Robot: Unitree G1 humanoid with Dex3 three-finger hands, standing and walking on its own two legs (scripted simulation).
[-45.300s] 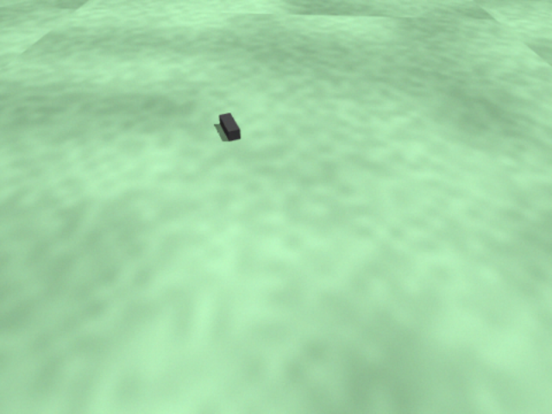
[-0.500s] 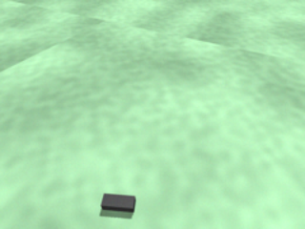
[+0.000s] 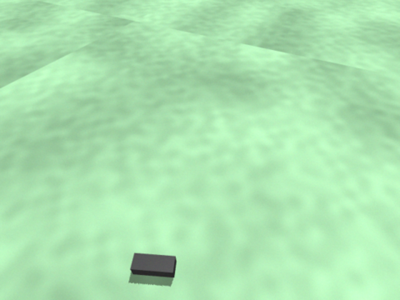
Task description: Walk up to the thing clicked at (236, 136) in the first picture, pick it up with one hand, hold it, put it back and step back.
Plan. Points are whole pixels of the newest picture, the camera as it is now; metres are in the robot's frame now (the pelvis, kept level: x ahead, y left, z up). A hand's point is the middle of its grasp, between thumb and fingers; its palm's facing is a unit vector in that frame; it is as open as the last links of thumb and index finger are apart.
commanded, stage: stand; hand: left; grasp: from above
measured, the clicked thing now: (154, 265) +0.47 +0.22 -0.75
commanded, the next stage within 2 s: step back in 0.76 s
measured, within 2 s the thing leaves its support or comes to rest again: neither
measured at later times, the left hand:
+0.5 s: hand out of the picture +0.08 +0.24 -0.16, palm faces +0.00 -0.94 -0.34, open 7.4 cm
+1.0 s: hand out of the picture +0.09 +0.28 -0.17, palm faces -0.02 -0.92 -0.39, open 7.4 cm
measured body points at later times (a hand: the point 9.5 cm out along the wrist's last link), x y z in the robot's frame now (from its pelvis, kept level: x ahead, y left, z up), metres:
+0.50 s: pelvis +0.01 -0.01 +0.00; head +0.01 -0.01 +0.45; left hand +0.08 +0.29 -0.13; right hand +0.08 -0.30 -0.14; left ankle +0.00 +0.11 -0.75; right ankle +0.01 -0.12 -0.75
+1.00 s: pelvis -0.03 +0.02 -0.01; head +0.03 +0.02 +0.43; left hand +0.09 +0.33 -0.14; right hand +0.05 -0.31 -0.13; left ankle -0.06 +0.13 -0.71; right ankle +0.01 -0.12 -0.75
